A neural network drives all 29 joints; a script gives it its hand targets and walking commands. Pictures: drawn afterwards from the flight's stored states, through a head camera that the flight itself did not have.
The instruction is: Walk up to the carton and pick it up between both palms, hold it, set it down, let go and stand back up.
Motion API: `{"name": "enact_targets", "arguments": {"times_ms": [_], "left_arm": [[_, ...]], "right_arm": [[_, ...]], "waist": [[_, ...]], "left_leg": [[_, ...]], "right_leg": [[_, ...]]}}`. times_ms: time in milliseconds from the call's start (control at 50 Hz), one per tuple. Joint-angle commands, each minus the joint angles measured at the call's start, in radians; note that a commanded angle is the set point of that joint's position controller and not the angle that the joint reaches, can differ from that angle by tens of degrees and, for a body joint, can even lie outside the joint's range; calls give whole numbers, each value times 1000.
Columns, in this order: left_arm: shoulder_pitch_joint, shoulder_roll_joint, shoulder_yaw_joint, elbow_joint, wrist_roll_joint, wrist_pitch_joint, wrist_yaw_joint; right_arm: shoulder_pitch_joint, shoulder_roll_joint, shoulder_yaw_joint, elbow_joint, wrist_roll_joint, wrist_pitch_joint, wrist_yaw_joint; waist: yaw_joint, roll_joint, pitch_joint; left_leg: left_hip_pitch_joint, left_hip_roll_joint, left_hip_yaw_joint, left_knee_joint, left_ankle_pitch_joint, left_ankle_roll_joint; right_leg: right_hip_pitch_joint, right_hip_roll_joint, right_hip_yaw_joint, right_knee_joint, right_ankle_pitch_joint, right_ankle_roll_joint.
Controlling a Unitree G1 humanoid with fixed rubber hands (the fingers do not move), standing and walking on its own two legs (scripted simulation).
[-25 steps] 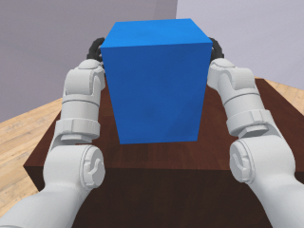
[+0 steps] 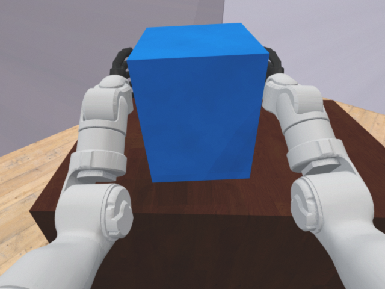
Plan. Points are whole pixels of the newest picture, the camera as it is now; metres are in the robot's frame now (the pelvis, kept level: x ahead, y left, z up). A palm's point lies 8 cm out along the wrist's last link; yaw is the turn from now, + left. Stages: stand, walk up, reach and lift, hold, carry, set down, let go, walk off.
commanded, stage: hold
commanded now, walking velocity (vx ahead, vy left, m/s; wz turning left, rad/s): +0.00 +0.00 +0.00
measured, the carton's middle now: (197, 101) +0.41 +0.00 +0.26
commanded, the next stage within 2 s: none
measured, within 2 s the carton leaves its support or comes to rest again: neither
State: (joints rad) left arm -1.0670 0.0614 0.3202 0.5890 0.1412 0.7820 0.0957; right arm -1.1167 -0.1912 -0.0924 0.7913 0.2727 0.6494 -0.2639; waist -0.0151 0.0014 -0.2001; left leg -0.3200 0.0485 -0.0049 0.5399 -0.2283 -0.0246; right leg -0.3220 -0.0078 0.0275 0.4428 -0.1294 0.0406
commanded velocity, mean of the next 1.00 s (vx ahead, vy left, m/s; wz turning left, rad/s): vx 0.00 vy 0.00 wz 0.00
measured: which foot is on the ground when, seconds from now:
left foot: down 0.00-1.00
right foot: down 0.00-1.00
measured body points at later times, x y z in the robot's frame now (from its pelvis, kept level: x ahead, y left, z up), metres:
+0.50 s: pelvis +0.00 +0.00 +0.00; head -0.08 +0.01 +0.44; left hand +0.40 +0.15 +0.30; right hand +0.41 -0.14 +0.30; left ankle +0.04 +0.13 -0.73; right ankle +0.07 -0.15 -0.73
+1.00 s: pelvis +0.00 +0.00 +0.00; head -0.07 +0.01 +0.44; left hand +0.40 +0.15 +0.30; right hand +0.41 -0.14 +0.30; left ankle +0.04 +0.13 -0.73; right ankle +0.07 -0.15 -0.73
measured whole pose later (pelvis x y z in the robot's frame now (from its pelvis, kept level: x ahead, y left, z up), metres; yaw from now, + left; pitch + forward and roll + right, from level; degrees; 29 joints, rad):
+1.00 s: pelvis +0.00 +0.00 +0.00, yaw +0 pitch +0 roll -1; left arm -1.07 0.06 0.32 0.59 0.15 0.79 0.10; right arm -1.12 -0.19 -0.09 0.81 0.27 0.64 -0.25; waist -0.02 0.00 -0.20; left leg -0.32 0.05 -0.01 0.54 -0.23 -0.02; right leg -0.32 -0.01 0.03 0.44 -0.13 0.04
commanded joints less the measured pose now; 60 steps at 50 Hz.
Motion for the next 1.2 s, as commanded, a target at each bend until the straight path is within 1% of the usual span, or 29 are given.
{"name": "enact_targets", "arguments": {"times_ms": [0, 40, 60, 80, 100, 140, 180, 260, 300, 320, 340, 380, 400, 420, 460, 480, 500, 520, 540, 560, 580, 680, 760, 800, 880, 940, 1040, 1120, 1180], "left_arm": [[-810, -700, -356, -183, -180, -58, -141], [-836, -696, -349, -188, -184, -59, -144], [-793, -719, -376, -154, -187, -52, -145], [-832, -711, -366, -177, -186, -55, -148], [-765, -690, -318, -110, -153, -46, -150], [-830, -692, -335, -139, -166, -54, -153], [-814, -694, -306, -71, -147, -48, -158], [-815, -701, -324, -111, -167, -57, -158], [-830, -701, -338, -137, -182, -67, -155], [-811, -694, -337, -124, -171, -58, -151], [-817, -705, -358, -140, -189, -64, -148], [-807, -700, -340, -125, -183, -60, -151], [-815, -677, -315, -101, -159, -55, -152], [-816, -683, -325, -123, -163, -61, -151], [-811, -693, -347, -152, -182, -60, -152], [-782, -679, -307, -90, -150, -48, -155], [-819, -681, -298, -96, -145, -50, -162], [-810, -691, -326, -98, -161, -53, -162], [-823, -699, -338, -138, -171, -60, -158], [-801, -686, -304, -91, -154, -55, -159], [-818, -687, -318, -98, -162, -60, -157], [-815, -685, -300, -65, -154, -62, -160], [-779, -677, -317, -90, -153, -60, -160], [-826, -695, -349, -129, -172, -69, -152], [-811, -700, -318, -55, -149, -63, -160], [-784, -684, -296, -46, -138, -58, -168], [-770, -678, -300, -53, -138, -56, -160], [-821, -709, -333, -71, -168, -69, -160], [-797, -694, -311, -67, -148, -66, -161]], "right_arm": [[-952, 762, 290, -323, 278, -37, 143], [-939, 771, 274, -296, 267, -32, 146], [-941, 749, 266, -318, 254, -40, 143], [-926, 769, 262, -288, 255, -34, 145], [-920, 738, 266, -269, 260, -31, 140], [-907, 753, 237, -239, 245, -24, 149], [-950, 751, 225, -234, 229, -31, 153], [-958, 758, 236, -287, 232, -42, 148], [-966, 768, 256, -310, 246, -48, 150], [-961, 752, 261, -293, 242, -48, 153], [-969, 774, 281, -332, 251, -48, 153], [-970, 767, 273, -310, 255, -41, 145], [-915, 757, 246, -231, 237, -22, 144], [-943, 775, 264, -274, 243, -34, 145], [-956, 771, 272, -321, 256, -40, 146], [-917, 741, 244, -248, 232, -25, 145], [-941, 763, 251, -249, 236, -33, 149], [-964, 769, 256, -301, 234, -40, 147], [-959, 777, 259, -293, 244, -39, 150], [-934, 758, 239, -260, 231, -31, 148], [-982, 767, 256, -293, 237, -44, 152], [-984, 764, 217, -275, 210, -44, 156], [-920, 733, 233, -267, 206, -47, 148], [-925, 771, 242, -267, 218, -49, 152], [-967, 757, 222, -250, 193, -49, 155], [-918, 727, 201, -230, 190, -45, 155], [-964, 739, 236, -280, 214, -57, 150], [-971, 745, 208, -275, 194, -64, 154], [-955, 756, 220, -282, 194, -53, 149]], "waist": [[-61, 84, -500], [-49, 93, -492], [-74, 101, -481], [-63, 90, -489], [-49, 83, -439], [-61, 94, -428], [-54, 106, -389], [-55, 73, -448], [-59, 77, -480], [-50, 119, -451], [-52, 88, -496], [-52, 66, -489], [-67, 68, -414], [-43, 71, -446], [-56, 66, -486], [-72, 68, -405], [-42, 96, -398], [-57, 82, -441], [-54, 70, -463], [-63, 75, -406], [-44, 85, -430], [-50, 82, -398], [-74, 77, -409], [-66, 101, -447], [-59, 70, -377], [-72, 87, -361], [-54, 88, -395], [-76, 92, -431], [-63, 79, -389]], "left_leg": [[91, -91, -46, -186, 115, -19], [69, -90, -38, -199, 59, -14], [68, -88, -45, -200, 66, -21], [81, -90, -42, -198, 72, -21], [61, -93, -39, -195, 69, -16], [34, -82, -45, -224, 3, -15], [-9, -75, -49, -247, -69, 0], [24, -80, -46, -235, -17, 1], [38, -90, -41, -213, 37, -6], [20, -86, -46, -225, 18, -4], [52, -91, -40, -208, 47, -7], [63, -93, -37, -197, 66, -6], [53, -93, -37, -216, -8, -5], [50, -92, -40, -214, 27, -4], [64, -89, -41, -205, 78, -10], [51, -94, -41, -218, 8, -8], [19, -84, -43, -234, -22, 5], [17, -84, -44, -230, -20, 7], [33, -81, -50, -225, 7, -3], [25, -86, -41, -230, -26, 4], [10, -85, -44, -228, -9, 8], [-36, -75, -45, -255, -97, 16], [27, -83, -46, -243, -17, 4], [28, -83, -43, -229, -2, -5], [-18, -78, -54, -266, -101, 13], [2, -78, -46, -256, -69, 2], [10, -84, -39, -242, -7, 2], [1, -79, -50, -247, -67, 2], [10, -85, -40, -243, -41, 8]], "right_leg": [[387, 119, -16, -118, 114, -32], [391, 117, -13, -120, 82, -31], [377, 122, -21, -119, 92, -30], [378, 118, -22, -118, 94, -34], [368, 120, -26, -125, 75, -30], [372, 118, -18, -120, 43, -29], [368, 115, -23, -121, -6, -33], [389, 121, -22, -121, 39, -29], [397, 117, -17, -111, 82, -26], [385, 117, -17, -109, 71, -32], [388, 117, -13, -114, 85, -30], [375, 115, -16, -124, 81, -31], [353, 115, -21, -135, 15, -28], [379, 115, -15, -127, 45, -29], [398, 120, -17, -118, 106, -31], [363, 119, -22, -130, 43, -29], [374, 116, -18, -125, 14, -26], [396, 115, -15, -119, 43, -25], [401, 116, -19, -111, 56, -26], [373, 117, -19, -119, 25, -26], [384, 115, -16, -115, 37, -26], [383, 118, -15, -107, -14, -25], [389, 120, -21, -120, 38, -26], [393, 117, -9, -113, 57, -30], [383, 114, -15, -118, -9, -25], [378, 115, -25, -119, 10, -30], [391, 126, -19, -116, 49, -30], [377, 121, -25, -111, 8, -28], [384, 115, -19, -124, 21, -30]]}}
